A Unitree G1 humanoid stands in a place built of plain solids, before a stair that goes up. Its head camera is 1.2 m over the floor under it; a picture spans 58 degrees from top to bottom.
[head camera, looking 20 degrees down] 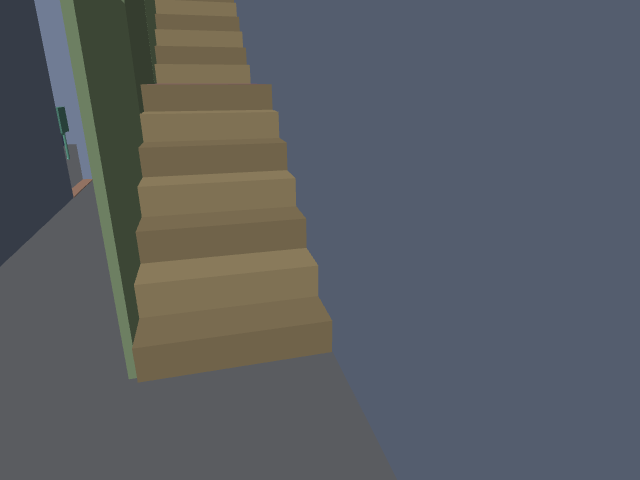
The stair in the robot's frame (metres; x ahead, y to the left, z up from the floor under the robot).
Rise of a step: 0.17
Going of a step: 0.25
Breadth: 0.86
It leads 15 degrees to the left of straight ahead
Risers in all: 7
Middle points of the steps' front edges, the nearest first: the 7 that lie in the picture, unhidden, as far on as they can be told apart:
1.64 0.36 0.17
1.88 0.42 0.34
2.13 0.49 0.51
2.37 0.56 0.68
2.62 0.62 0.85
2.86 0.69 1.02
3.11 0.75 1.19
